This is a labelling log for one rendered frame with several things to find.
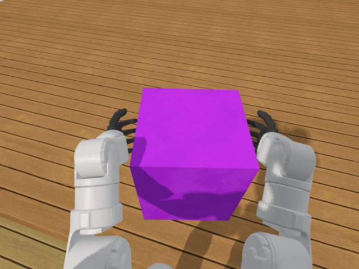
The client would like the left robot upper arm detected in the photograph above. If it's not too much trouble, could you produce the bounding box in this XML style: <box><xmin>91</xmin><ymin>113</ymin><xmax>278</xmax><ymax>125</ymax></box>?
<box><xmin>65</xmin><ymin>235</ymin><xmax>132</xmax><ymax>269</ymax></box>

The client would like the robot left forearm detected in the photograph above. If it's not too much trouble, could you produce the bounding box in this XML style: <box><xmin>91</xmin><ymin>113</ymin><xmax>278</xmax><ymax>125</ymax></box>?
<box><xmin>63</xmin><ymin>130</ymin><xmax>129</xmax><ymax>269</ymax></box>

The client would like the left robot hand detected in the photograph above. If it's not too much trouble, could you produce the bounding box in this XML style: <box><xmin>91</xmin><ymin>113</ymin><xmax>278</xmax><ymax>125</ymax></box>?
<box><xmin>107</xmin><ymin>108</ymin><xmax>137</xmax><ymax>153</ymax></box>

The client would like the right robot hand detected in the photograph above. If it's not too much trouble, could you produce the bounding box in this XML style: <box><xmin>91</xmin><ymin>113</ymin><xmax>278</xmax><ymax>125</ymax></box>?
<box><xmin>247</xmin><ymin>110</ymin><xmax>278</xmax><ymax>154</ymax></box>

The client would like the right robot upper arm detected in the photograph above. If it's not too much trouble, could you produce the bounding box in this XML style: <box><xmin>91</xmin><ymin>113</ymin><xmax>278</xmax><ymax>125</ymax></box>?
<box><xmin>241</xmin><ymin>232</ymin><xmax>312</xmax><ymax>269</ymax></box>

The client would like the carton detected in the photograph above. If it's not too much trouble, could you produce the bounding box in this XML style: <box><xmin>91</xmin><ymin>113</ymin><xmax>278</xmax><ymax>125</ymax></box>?
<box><xmin>130</xmin><ymin>88</ymin><xmax>260</xmax><ymax>221</ymax></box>

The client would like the robot right forearm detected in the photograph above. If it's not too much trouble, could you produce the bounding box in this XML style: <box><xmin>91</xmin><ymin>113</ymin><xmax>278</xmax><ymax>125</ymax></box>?
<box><xmin>256</xmin><ymin>132</ymin><xmax>316</xmax><ymax>263</ymax></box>

